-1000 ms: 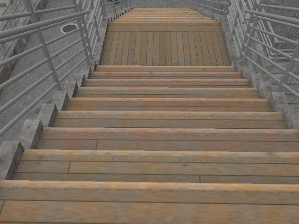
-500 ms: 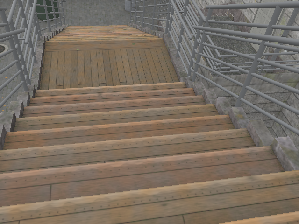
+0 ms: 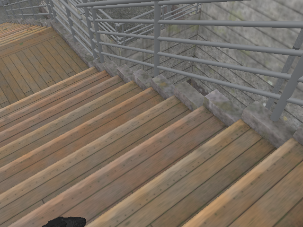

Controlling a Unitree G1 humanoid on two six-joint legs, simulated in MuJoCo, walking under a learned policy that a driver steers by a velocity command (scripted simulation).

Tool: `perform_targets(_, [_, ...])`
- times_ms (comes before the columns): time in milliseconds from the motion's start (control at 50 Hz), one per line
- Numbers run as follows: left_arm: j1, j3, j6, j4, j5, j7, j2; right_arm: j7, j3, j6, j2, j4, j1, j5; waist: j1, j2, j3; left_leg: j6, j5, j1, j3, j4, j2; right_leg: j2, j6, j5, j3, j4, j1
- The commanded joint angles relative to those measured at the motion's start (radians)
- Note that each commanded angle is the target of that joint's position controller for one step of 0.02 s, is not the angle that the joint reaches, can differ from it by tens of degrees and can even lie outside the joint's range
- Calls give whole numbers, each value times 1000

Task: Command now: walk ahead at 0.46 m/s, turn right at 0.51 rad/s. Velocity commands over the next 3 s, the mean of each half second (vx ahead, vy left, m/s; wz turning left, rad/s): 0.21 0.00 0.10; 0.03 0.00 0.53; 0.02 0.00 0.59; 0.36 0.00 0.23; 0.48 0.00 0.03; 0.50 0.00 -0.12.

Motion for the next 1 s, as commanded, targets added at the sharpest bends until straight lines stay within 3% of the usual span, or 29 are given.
perform_targets(20, [-54,-27,-12,-19,-10,-15,-6,3,-9,-2,-108,-31,-62,21,47,54,137,57,750,-340,-114,-115,163,45,9,146,-78,-170,343])
perform_targets(60, [142,-21,-14,74,7,17,36,-5,-5,32,-115,27,42,6,82,82,63,76,1073,-154,-149,161,157,52,7,53,-56,-302,439])
perform_targets(80, [277,-5,-25,120,18,30,82,-12,-9,46,-125,41,44,4,142,97,27,91,1094,-182,-176,359,156,20,1,62,-22,-398,585])
perform_targets(100, [415,8,-31,169,41,40,103,-9,-23,45,-142,49,15,31,238,-3,-45,76,864,-274,-136,628,83,-3,10,222,-23,-539,822])
perform_targets(120, [462,23,-40,197,55,34,193,-10,-31,51,-127,43,39,53,203,-116,-94,61,-58,-541,-91,1013,-65,-139,-35,691,59,-354,1060])
perform_targets(140, [547,26,-45,188,14,31,224,-26,-12,57,-30,19,186,116,162,-114,-399,51,-193,-825,-358,1170,-75,-441,-173,1159,276,76,1480])
perform_targets(160, [537,16,-29,163,-23,25,171,-32,-17,48,-86,9,131,118,208,3,-480,57,-73,-840,-404,1078,-20,-467,-193,956,330,-17,1386])
perform_targets(180, [449,-5,-24,129,-29,35,103,-29,-21,65,-103,0,65,96,176,49,-397,50,13,-820,-362,938,24,-424,-191,529,296,-146,1194])
perform_targets(200, [339,-6,-30,104,-11,56,81,-28,-20,90,-79,10,43,49,128,44,-329,41,78,-784,-338,939,38,-421,-224,265,339,-221,1002])
perform_targets(220, [249,-16,-47,61,-33,76,57,-15,-22,103,-77,-6,-18,-4,94,81,-269,30,317,-705,-352,795,59,-395,-222,80,293,-321,779])
perform_targets(240, [240,-26,-55,55,-38,80,47,-7,-22,123,-62,-22,-78,-19,78,92,-154,19,421,-532,-334,651,52,-347,-190,121,190,-391,488])
perform_targets(260, [245,-19,-64,65,-25,81,78,-5,-20,137,-18,-45,-106,-7,54,33,-124,1,480,-489,-326,580,36,-321,-182,122,152,-397,387])
perform_targets(300, [280,-29,-71,57,-27,88,68,-1,-29,148,-36,-63,-146,9,46,15,-152,-3,520,-467,-329,504,25,-302,-161,180,112,-364,364])
perform_targets(340, [274,-29,-60,46,-23,86,82,9,-35,152,-64,-105,-203,12,26,-71,-181,6,593,-461,-309,439,16,-271,-130,319,34,-301,373])
perform_targets(380, [257,-22,-43,7,-17,87,102,16,-37,160,-69,-118,-249,18,27,-92,-189,18,667,-458,-257,481,-10,-250,-109,137,-11,-284,343])
perform_targets(400, [267,-14,-36,-8,-15,91,124,17,-44,169,-93,-139,-301,6,49,-107,-174,28,686,-505,-262,580,-16,-286,-128,51,35,-283,339])
perform_targets(420, [296,-15,-19,-11,-21,95,109,20,-44,177,-94,-171,-363,5,63,-67,-136,28,622,-564,-270,529,-7,-281,-125,-99,26,-300,349])
perform_targets(500, [372,0,31,-31,-7,109,129,38,-36,198,-99,-284,-536,6,133,-84,-55,25,390,-674,-275,341,-2,-319,-123,-415,87,-318,436])
perform_targets(600, [327,25,54,-73,7,108,187,50,-22,188,-102,-348,-524,45,150,-75,-120,52,239,-448,-178,127,-43,-330,-107,-477,58,-302,426])
perform_targets(640, [288,35,65,-86,-4,103,203,53,-22,181,-105,-345,-446,56,104,-26,-134,82,324,-304,-169,-85,-60,-312,-39,-503,5,-224,371])
perform_targets(660, [303,37,72,-88,-6,96,186,54,-32,172,-133,-336,-388,62,78,78,-115,104,404,-204,-292,-328,-22,-262,39,-623,-75,-64,289])
perform_targets(680, [320,20,76,-122,1,82,97,53,-47,160,-226,-359,-379,56,113,312,-92,183,641,-44,-737,-391,259,-114,129,-1050,-162,284,-33])
perform_targets(700, [117,17,66,-216,-4,78,127,45,-74,162,-336,-365,-279,42,-11,294,-59,340,1088,-81,-968,-450,396,53,167,-1152,-28,345,-228])
perform_targets(720, [100,11,57,-215,-18,75,122,24,-66,158,-314,-350,-286,16,36,152,-29,366,1220,-70,-849,-405,368,21,174,-1053,74,436,-224])
perform_targets(760, [162,15,51,-191,-8,84,138,0,-55,168,-270,-388,-435,28,138,112,-52,307,1207,-115,-647,-353,241,14,174,-856,87,487,-188])
perform_targets(780, [196,19,61,-178,8,85,150,-2,-50,168,-250,-413,-472,41,154,122,-79,286,1257,-141,-595,-335,198,19,177,-795,72,525,-149])
perform_targets(820, [217,23,76,-182,21,79,149,9,-43,160,-221,-430,-455,52,156,83,-134,261,1229,-173,-562,-327,155,34,184,-734,65,583,-93])
perform_targets(860, [204,9,90,-203,24,72,107,11,-48,155,-223,-428,-415,51,149,71,-149,254,1170,-204,-560,-320,132,40,191,-700,49,597,-77])
perform_targets(1000, [96,-21,79,-281,18,65,89,14,-71,155,-262,-475,-362,42,81,172,-118,245,807,-235,-694,-346,104,56,176,-697,65,291,11])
